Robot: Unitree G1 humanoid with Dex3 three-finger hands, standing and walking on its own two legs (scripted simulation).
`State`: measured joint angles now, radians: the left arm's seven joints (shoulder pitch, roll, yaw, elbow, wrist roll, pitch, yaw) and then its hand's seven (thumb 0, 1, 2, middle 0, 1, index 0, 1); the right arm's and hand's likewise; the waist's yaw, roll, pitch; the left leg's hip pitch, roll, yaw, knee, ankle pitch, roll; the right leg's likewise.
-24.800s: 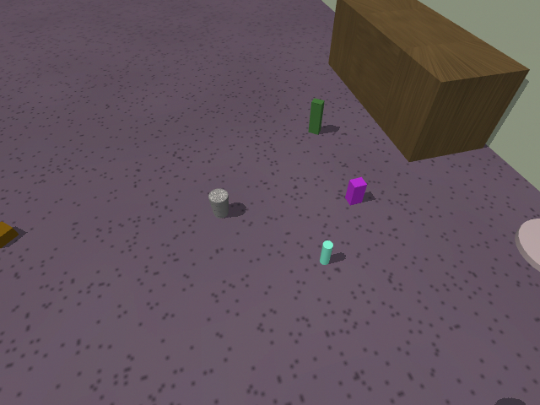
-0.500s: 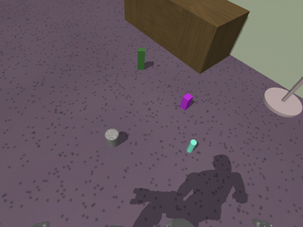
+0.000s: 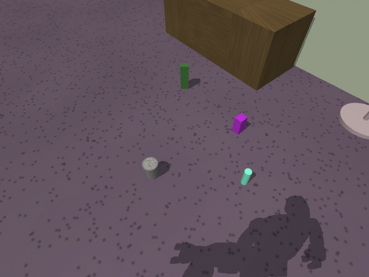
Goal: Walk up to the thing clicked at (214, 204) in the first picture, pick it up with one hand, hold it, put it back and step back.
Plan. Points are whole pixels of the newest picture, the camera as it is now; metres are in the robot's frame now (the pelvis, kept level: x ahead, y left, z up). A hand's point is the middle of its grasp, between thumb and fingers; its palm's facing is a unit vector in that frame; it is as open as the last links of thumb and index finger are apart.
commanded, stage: walk up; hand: left
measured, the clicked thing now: (151, 169) +0.77 +0.25 -0.70
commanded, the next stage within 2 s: stand in 0.90 s
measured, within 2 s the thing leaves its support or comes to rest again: neither
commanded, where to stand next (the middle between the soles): +0.38 +0.01 m, yaw -1 degrees
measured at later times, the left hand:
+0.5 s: hand out of the picture +0.11 +0.25 -0.14, palm faces +0.01 -0.94 -0.35, open 7.4 cm
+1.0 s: hand out of the picture +0.12 +0.26 -0.13, palm faces +0.00 -0.94 -0.34, open 7.4 cm
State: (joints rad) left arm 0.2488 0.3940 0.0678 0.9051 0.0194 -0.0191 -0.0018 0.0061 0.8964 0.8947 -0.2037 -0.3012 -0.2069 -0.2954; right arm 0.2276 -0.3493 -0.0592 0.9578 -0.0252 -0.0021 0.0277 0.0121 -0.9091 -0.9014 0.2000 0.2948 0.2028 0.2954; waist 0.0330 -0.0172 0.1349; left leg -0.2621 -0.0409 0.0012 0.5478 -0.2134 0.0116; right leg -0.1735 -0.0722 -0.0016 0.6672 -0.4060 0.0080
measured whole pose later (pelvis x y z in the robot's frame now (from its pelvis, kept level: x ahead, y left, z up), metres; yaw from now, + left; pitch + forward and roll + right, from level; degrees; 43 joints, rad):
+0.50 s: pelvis +0.03 +0.00 +0.00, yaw +0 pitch -2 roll +0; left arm 0.14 0.34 0.04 1.00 0.02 -0.02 -0.01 0.01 0.90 0.89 -0.20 -0.30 -0.21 -0.30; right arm 0.17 -0.36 -0.03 1.02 -0.01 0.00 0.01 0.01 -0.91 -0.90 0.20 0.29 0.20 0.30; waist 0.02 0.01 0.08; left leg -0.21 -0.02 -0.03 0.55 -0.29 0.00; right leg -0.24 -0.04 -0.01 0.57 -0.29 0.02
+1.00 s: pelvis +0.03 +0.00 +0.02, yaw +0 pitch -3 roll +0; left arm 0.07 0.36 0.02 1.11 0.01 -0.01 -0.01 0.00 0.90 0.89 -0.20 -0.30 -0.20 -0.29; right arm 0.06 -0.33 -0.02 1.10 -0.01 -0.02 0.01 0.01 -0.91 -0.90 0.20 0.29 0.20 0.30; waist 0.02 -0.01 0.07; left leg -0.11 -0.02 -0.04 0.36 -0.20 0.00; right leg -0.14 -0.04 -0.01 0.37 -0.18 0.03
